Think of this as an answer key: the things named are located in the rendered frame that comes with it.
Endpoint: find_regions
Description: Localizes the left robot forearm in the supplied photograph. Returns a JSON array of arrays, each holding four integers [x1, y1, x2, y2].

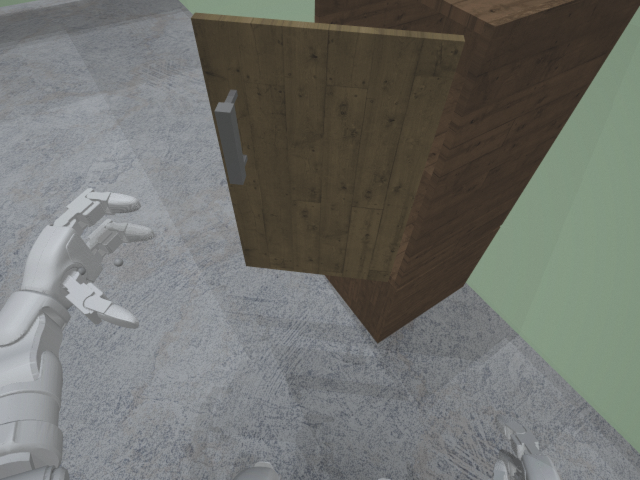
[[0, 290, 71, 479]]

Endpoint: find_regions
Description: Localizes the handle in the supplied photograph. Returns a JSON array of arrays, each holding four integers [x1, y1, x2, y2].
[[214, 89, 248, 185]]

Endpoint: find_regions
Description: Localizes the robot left hand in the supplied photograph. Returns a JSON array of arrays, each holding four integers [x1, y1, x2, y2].
[[21, 188, 155, 329]]

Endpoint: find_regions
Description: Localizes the left robot shin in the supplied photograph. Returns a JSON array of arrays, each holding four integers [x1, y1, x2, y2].
[[254, 462, 274, 470]]

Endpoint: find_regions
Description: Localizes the cupboard door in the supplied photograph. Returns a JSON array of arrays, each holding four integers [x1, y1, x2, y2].
[[191, 13, 465, 282]]

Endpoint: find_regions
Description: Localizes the robot right hand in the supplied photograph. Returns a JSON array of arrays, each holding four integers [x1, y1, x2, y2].
[[488, 414, 560, 480]]

